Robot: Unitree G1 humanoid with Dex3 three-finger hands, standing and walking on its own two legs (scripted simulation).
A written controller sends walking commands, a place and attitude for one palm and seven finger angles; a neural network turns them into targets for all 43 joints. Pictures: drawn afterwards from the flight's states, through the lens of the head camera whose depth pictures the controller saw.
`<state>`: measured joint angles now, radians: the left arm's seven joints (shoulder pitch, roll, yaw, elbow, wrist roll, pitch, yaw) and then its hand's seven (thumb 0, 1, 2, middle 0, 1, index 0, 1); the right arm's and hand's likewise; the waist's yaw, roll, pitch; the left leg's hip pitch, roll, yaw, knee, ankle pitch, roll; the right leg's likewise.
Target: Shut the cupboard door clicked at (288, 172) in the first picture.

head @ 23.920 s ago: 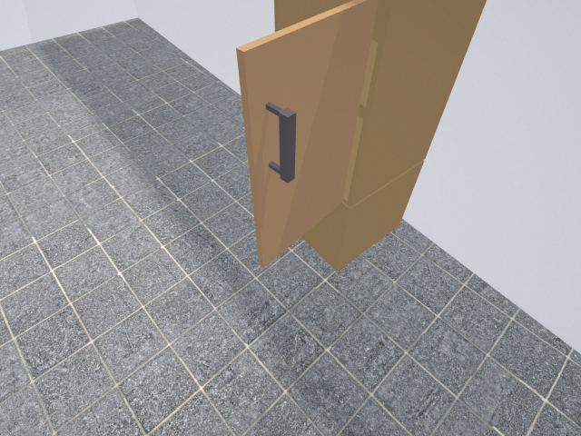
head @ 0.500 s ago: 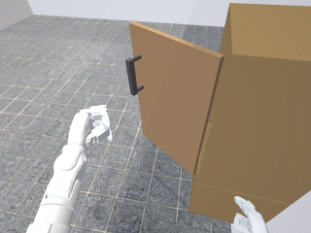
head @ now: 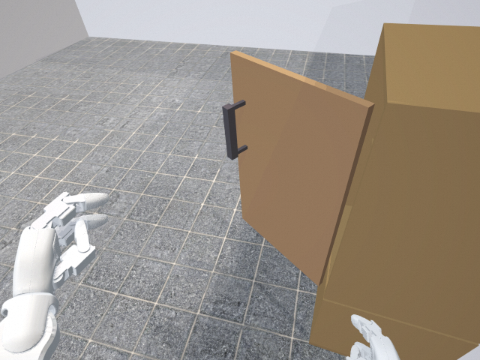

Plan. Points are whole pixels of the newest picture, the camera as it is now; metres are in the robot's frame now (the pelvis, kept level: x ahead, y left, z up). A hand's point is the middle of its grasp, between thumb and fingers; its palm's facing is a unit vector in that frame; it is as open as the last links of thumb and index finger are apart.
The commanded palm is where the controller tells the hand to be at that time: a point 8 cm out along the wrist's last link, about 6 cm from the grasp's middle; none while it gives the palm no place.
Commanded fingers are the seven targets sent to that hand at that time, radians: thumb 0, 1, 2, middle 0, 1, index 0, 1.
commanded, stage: draw the hand back to the body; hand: left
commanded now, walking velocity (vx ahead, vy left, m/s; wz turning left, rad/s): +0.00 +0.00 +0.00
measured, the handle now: (236, 130) +0.63 +0.09 +0.06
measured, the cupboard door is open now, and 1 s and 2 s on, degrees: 59 59 59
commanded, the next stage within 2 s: step back with the hand held close in 0.50 s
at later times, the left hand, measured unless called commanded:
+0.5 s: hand (52, 269) +0.18 +0.26 +0.16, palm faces +0.45 -0.80 -0.38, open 7.4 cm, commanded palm +0.13 +0.30 +0.17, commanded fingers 0.00 0.90 0.90 -0.20 -0.30 -0.20 -0.30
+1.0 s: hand (49, 265) +0.19 +0.27 +0.15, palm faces +0.36 -0.78 -0.51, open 7.4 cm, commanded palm +0.13 +0.31 +0.17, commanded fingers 0.00 0.90 0.90 -0.20 -0.30 -0.20 -0.30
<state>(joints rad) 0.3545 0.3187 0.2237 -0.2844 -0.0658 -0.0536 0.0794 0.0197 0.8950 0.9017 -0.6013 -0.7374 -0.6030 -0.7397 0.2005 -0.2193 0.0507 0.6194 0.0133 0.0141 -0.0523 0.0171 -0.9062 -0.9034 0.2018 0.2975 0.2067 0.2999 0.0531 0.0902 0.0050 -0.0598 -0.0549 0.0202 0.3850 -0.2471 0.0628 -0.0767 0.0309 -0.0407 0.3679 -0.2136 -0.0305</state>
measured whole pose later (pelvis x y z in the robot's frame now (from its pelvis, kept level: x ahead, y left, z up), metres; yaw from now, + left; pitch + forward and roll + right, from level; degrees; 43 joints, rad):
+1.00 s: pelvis -0.02 +0.02 -0.01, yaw -2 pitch +1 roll +0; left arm 0.55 0.43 0.41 -0.43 -0.06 -0.16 0.12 0.02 0.89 0.90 -0.21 -0.30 -0.21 -0.31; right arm 0.19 -0.26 -0.03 0.56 0.03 0.04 -0.08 0.02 -0.91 -0.90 0.20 0.30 0.20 0.30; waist 0.00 0.04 -0.02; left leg -0.28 -0.07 0.07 0.52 -0.27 0.09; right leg -0.32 0.01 0.00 0.54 -0.24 -0.01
